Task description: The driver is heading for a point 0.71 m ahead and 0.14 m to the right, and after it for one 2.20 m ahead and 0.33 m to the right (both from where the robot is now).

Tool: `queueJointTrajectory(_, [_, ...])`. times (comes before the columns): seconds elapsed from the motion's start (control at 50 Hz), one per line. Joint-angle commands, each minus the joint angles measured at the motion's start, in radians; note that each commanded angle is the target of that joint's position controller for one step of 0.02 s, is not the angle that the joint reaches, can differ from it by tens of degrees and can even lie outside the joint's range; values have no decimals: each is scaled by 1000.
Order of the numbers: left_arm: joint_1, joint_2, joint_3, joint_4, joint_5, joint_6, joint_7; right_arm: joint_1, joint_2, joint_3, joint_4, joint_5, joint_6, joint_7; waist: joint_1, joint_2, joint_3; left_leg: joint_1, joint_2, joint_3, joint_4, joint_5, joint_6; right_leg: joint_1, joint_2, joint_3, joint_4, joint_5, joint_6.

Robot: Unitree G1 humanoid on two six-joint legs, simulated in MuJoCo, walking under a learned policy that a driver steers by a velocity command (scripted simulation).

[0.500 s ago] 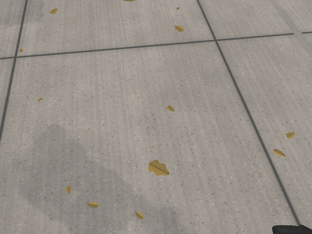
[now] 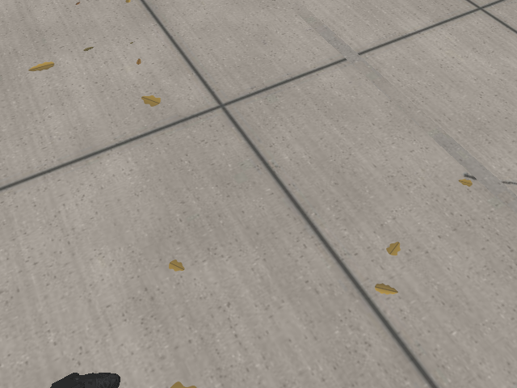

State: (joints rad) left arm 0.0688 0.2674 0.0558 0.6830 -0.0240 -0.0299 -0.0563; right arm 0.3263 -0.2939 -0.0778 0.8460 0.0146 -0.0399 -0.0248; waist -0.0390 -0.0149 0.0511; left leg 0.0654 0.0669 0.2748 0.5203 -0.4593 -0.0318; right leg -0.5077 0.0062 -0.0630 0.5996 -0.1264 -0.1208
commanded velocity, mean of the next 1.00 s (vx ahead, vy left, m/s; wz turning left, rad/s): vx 0.49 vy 0.00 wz -0.40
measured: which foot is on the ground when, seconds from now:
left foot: down 0.00-0.00, up 0.02-0.46, down 0.48-0.94, up 0.96-1.00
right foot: down 0.00-0.48, up 0.50-0.92, down 0.94-1.00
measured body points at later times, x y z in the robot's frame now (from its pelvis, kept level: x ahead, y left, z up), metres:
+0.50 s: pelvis +0.30 +0.00 +0.01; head +0.32 -0.01 +0.46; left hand +0.41 +0.28 -0.10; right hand +0.45 -0.29 -0.06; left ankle +0.44 +0.08 -0.72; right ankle +0.12 -0.07 -0.70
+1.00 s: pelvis +0.52 -0.12 +0.01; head +0.55 -0.15 +0.46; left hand +0.83 +0.00 -0.05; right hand +0.41 -0.39 -0.12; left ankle +0.45 +0.08 -0.67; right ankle +0.56 -0.25 -0.72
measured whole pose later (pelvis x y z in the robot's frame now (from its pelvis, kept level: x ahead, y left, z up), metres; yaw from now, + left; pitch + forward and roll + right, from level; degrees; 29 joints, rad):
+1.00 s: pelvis +0.52 -0.12 +0.01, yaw -23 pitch +2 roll +2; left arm 0.05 0.27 0.03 0.63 0.01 -0.06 -0.02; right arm 0.35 -0.31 -0.05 0.87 0.01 -0.06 0.00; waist -0.08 0.00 0.04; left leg -0.17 0.02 -0.02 0.80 -0.51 -0.03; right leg -0.46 -0.01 -0.01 0.55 -0.12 -0.05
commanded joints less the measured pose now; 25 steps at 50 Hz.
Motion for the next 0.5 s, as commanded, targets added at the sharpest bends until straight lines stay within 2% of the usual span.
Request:
queueJointTrajectory(0.02, [313, 350, 111, -5, -7, 1, 31, 35, -20, 16, -149, -29, -46, 5, 84, -269, -356, -735, -131, -190, 885, -124, -13, 900, -316, 814, -206, -151, -333])
queueJointTrajectory(0.04, [333, 260, 86, -18, 1, -11, 24, -66, -114, 3, -160, 7, -89, 24, 165, -127, -408, -849, -91, -392, 933, -108, 13, 916, -337, 888, -318, -245, -317])
queueJointTrajectory(0.06, [303, 206, 72, -13, 7, -25, 24, -142, -135, -1, -185, 38, -107, 32, 160, -81, -264, -893, -44, -381, 883, -25, 40, 807, -305, 735, -323, -201, -267])
queueJointTrajectory(0.08, [240, 177, 62, -16, 4, -33, 22, -150, -123, 2, -182, 21, -113, 26, 103, 20, -162, -851, 4, -376, 772, 53, 46, 642, -256, 611, -320, -84, -223])
queueJointTrajectory(0.1, [181, 137, 51, -27, 3, -36, 25, -153, -134, -6, -171, -11, -108, 17, 70, 24, -124, -782, 35, -372, 680, 94, 38, 528, -216, 519, -326, 24, -196])
queueJointTrajectory(0.12, [153, 129, 45, -44, 15, -36, 31, -135, -138, -11, -167, -21, -97, 18, 41, 0, -104, -719, 47, -374, 645, 125, 29, 445, -190, 476, -346, 103, -191])
queueJointTrajectory(0.18, [165, 158, 53, -43, 12, -39, 47, -130, -101, -5, -176, -33, -68, 18, 22, -3, -82, -675, 43, -342, 520, 181, -18, 329, -160, 395, -375, 252, -195])
queueJointTrajectory(0.22, [193, 183, 60, -33, 8, -36, 61, -202, -78, 5, -200, -34, -61, 16, 42, -10, -57, -683, 24, -326, 381, 295, -43, 287, -126, 345, -378, 261, -172])
queueJointTrajectory(0.28, [232, 186, 61, -19, 1, -24, 72, -313, -48, 19, -225, -28, -66, 25, 90, -48, -48, -610, -27, -317, 144, 496, -49, 249, -71, 305, -354, 165, -115])
queueJointTrajectory(0.32, [269, 189, 62, -5, -1, -18, 74, -369, -54, 19, -241, -15, -73, 34, 116, -60, -47, -570, -55, -318, 62, 555, -46, 256, -81, 338, -340, 106, -100])
queueJointTrajectory(0.36, [296, 181, 61, 7, -6, -12, 76, -396, -74, 12, -253, -9, -81, 43, 123, -68, -46, -570, -64, -343, 3, 532, -31, 317, -104, 396, -290, 68, -92])
queueJointTrajectory(0.42, [291, 178, 62, 9, -2, -3, 81, -361, -109, -5, -249, -5, -95, 51, 91, -103, -53, -526, -69, -360, -43, 417, 10, 400, -139, 486, -201, 80, -72])
queueJointTrajectory(0.44, [274, 171, 61, 4, -1, 0, 81, -301, -120, -14, -234, -6, -100, 49, 55, -116, -69, -447, -74, -345, -72, 404, 32, 396, -129, 492, -156, 118, -58])
queueJointTrajectory(0.46, [261, 142, 50, -6, 2, -2, 77, -200, -146, -29, -213, -15, -105, 42, 3, -105, -132, -282, -51, -347, -96, 418, 68, 364, -81, 460, -43, 170, -28])
queueJointTrajectory(0.48, [262, 86, 29, -26, 18, -6, 72, -52, -198, -43, -202, -32, -107, 33, -60, -13, -275, -18, 109, -497, -68, 366, 134, 245, -21, 383, 222, 52, 9])
queueJointTrajectory(0.5, [415, 25, 8, -45, -9, -15, 72, 43, -269, -62, -159, -42, -94, 38, 2, 325, -399, 302, 329, -964, -149, 160, 306, -112, 121, 252, 544, -432, 81])
Velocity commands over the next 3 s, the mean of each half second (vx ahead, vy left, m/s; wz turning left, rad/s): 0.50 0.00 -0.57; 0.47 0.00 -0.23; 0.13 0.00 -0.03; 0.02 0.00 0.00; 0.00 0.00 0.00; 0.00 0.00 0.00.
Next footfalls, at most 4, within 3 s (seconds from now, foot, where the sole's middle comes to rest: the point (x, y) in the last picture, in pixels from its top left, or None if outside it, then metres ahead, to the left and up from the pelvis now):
0.48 left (239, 378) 0.47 0.07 -0.75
0.94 right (367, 322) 0.60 -0.27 -0.75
1.34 left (287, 280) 0.73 -0.07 -0.75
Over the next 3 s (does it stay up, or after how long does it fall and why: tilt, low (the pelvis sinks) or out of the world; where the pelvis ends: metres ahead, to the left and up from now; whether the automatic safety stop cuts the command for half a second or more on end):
stays up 0.63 -0.17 0.03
